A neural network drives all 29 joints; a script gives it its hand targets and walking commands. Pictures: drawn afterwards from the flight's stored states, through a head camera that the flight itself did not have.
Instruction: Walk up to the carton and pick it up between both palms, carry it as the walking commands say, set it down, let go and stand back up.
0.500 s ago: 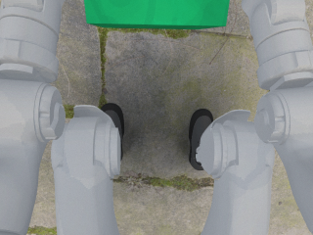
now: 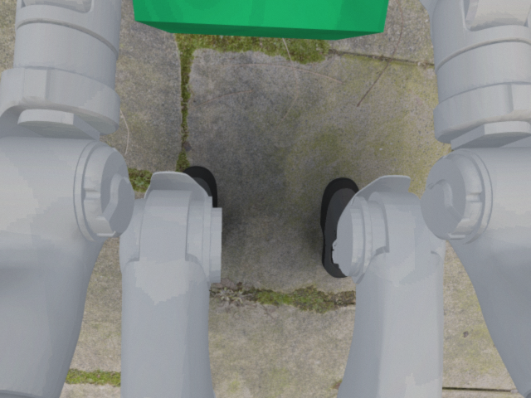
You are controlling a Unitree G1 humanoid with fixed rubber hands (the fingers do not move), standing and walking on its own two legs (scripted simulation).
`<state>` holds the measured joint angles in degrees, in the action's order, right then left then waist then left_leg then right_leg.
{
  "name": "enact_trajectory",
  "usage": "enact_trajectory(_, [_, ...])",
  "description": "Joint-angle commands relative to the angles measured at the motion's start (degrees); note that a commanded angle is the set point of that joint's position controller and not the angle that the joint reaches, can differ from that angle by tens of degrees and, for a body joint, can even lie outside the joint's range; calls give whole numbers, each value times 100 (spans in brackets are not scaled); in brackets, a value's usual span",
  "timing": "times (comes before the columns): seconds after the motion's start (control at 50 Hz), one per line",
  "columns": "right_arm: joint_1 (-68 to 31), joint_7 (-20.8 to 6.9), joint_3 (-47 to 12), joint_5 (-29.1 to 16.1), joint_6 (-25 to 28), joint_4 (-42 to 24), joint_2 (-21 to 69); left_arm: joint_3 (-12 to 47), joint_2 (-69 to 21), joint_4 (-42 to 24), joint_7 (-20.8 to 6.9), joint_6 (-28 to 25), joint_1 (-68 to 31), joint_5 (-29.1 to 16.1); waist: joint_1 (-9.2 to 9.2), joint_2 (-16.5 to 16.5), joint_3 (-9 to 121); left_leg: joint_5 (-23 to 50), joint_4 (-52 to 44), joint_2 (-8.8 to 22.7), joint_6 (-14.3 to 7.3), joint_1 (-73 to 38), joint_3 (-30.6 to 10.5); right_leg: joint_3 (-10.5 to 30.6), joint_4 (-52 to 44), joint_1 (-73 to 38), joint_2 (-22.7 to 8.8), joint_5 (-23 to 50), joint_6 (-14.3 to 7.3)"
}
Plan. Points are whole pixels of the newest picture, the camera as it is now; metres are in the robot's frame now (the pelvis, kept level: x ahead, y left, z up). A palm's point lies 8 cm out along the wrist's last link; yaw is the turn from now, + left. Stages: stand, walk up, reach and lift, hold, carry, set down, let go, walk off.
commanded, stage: reach and lift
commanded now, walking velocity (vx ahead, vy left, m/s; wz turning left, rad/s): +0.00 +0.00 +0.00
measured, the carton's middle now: out of the picture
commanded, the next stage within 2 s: none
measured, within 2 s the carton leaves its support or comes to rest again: neither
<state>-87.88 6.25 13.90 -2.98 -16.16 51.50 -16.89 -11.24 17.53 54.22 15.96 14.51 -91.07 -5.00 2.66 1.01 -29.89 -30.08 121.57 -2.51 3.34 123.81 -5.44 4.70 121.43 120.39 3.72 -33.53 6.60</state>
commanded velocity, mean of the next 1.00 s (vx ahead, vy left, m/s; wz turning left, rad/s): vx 0.00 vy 0.00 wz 0.00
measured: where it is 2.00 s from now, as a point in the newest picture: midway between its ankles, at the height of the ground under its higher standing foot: (268, 238)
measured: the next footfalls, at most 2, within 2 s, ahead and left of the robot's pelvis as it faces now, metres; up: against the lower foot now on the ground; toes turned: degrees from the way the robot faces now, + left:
none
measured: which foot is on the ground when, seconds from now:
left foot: down 0.00-1.00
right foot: down 0.00-1.00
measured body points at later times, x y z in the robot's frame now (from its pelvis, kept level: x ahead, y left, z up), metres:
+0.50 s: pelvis +0.00 +0.00 +0.03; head +0.33 +0.04 +0.33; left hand +0.56 +0.20 -0.07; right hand +0.58 -0.13 -0.06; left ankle +0.13 +0.13 -0.36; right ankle +0.12 -0.15 -0.36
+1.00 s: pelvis +0.04 -0.01 +0.09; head +0.31 +0.02 +0.45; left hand +0.54 +0.19 +0.00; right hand +0.54 -0.14 +0.00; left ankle +0.13 +0.13 -0.36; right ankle +0.13 -0.15 -0.36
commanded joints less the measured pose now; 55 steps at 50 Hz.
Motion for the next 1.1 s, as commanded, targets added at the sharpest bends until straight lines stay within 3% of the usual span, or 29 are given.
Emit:
enact_trajectory(0.0, [-3998,-1612,-2249,-774,341,-1990,5420,2435,-5425,-1759,-2838,-137,-3761,-967,-323,-294,12147,2916,-633,-296,-187,-4926,1254,-1395,-647,-3368,334,2712,-469])
enact_trajectory(0.06, [-4336,-1519,-2703,-1101,273,-2792,5303,2922,-5401,-2482,-2620,-72,-4106,-1247,-365,-361,13481,3417,-652,-340,-186,-5931,1188,-1450,-655,-3766,354,2962,-453])
enact_trajectory(0.12, [-4639,-1430,-2935,-1315,205,-3335,5153,3103,-5412,-2847,-2368,56,-4092,-1337,-375,-439,14138,3564,-808,-396,-186,-6791,1097,-1534,-778,-3851,395,2736,-469])
enact_trajectory(0.16, [-4415,-1464,-2692,-1202,151,-2765,5192,2898,-5495,-2306,-2314,117,-3803,-1184,-400,-433,13089,2944,-1011,-413,-202,-6418,1083,-1544,-963,-3358,383,2139,-518])
enact_trajectory(0.22, [-4050,-1681,-2093,-687,148,-1664,5258,2170,-5918,-732,-2448,167,-2893,-626,-431,-304,10622,1523,-1305,-382,-261,-4998,1052,-1529,-1222,-2242,284,947,-578])
enact_trajectory(0.24, [-3984,-1762,-1830,-469,163,-1465,5234,1831,-5986,-242,-2517,193,-2504,-383,-416,-313,10050,1200,-1374,-389,-270,-4600,1045,-1513,-1294,-1972,264,694,-596])
enact_trajectory(0.28, [-3954,-1868,-1549,-217,205,-1404,5228,1399,-5994,51,-2625,179,-2134,-74,-369,-340,9681,1063,-1428,-405,-284,-4259,1050,-1457,-1392,-1829,255,615,-587])
enact_trajectory(0.3, [-4146,-1848,-1801,-399,280,-2053,5366,1553,-5981,-620,-2624,80,-2323,-191,-331,-288,10777,1720,-1318,-440,-290,-4738,1053,-1421,-1338,-2422,308,1301,-518])
enact_trajectory(0.32, [-4138,-1809,-1835,-471,299,-2066,5437,1536,-5900,-785,-2603,12,-2493,-176,-284,-264,10965,1984,-1269,-429,-278,-4764,1077,-1388,-1350,-2505,335,1555,-467])
enact_trajectory(0.38, [-3779,-1777,-1393,-292,224,-1495,5536,1186,-5627,-702,-2563,-2,-2757,-81,-303,-227,10097,1452,-1512,-423,-275,-4261,1110,-1298,-1625,-2261,356,1161,-479])
enact_trajectory(0.42, [-3420,-1761,-1277,-132,71,-1123,5663,1364,-5652,-1031,-2604,51,-3105,-130,-490,-241,9844,913,-1697,-454,-225,-4104,1133,-1299,-1793,-2285,349,773,-520])
enact_trajectory(0.46, [-2942,-1759,-1167,3,-47,-787,5818,1374,-5808,-1145,-2622,143,-3038,-21,-555,-386,9721,849,-1859,-471,-169,-4263,1127,-1355,-1882,-2085,380,690,-530])
enact_trajectory(0.52, [-2574,-1818,-932,191,-117,-721,5954,1142,-6083,-778,-2659,324,-2393,303,-475,-509,9395,832,-2025,-494,-145,-4303,1151,-1396,-2031,-1769,431,554,-533])
enact_trajectory(0.6, [-2540,-1879,-1146,104,-28,-1501,6246,1074,-6661,-618,-2709,423,-1310,569,-227,-483,9858,1952,-2067,-584,-193,-4291,1173,-1327,-2120,-2027,529,1502,-450])
enact_trajectory(0.68, [-2345,-1826,-1728,-32,-5,-2295,6504,1455,-6956,-1007,-2760,360,-770,400,-246,-177,10796,2961,-2104,-637,-224,-4309,1151,-1218,-2194,-2915,596,2649,-349])
enact_trajectory(0.76, [-1497,-1755,-2042,54,-57,-2118,6720,1696,-6739,-1313,-2804,241,-532,272,-253,0,10808,3112,-2275,-660,-197,-3946,1170,-1033,-2351,-3508,586,3234,-314])
enact_trajectory(0.82, [-1043,-1742,-2053,97,-3,-1837,6649,1731,-6481,-1387,-2781,143,-331,342,-218,-7,10387,3028,-2458,-652,-170,-3933,1119,-999,-2473,-3338,598,3108,-317])
enact_trajectory(0.94, [-1335,-1685,-2186,-34,130,-2029,6500,1832,-6431,-1298,-2678,71,-384,248,-181,-40,10149,2603,-2729,-657,-154,-4308,1069,-1005,-2782,-3305,584,2518,-347])
enact_trajectory(1.02, [-1447,-1682,-1910,104,77,-1795,6402,1700,-6571,-1234,-2650,167,-638,255,-379,-50,9916,1972,-2928,-631,-131,-4539,1036,-1094,-2970,-3178,588,1842,-397])
enact_trajectory(1.08, [-1517,-1728,-1629,246,11,-1537,6480,1458,-6713,-1038,-2671,276,-677,423,-395,-109,9481,1464,-3118,-607,-123,-4566,1062,-1130,-3141,-3012,586,1334,-442])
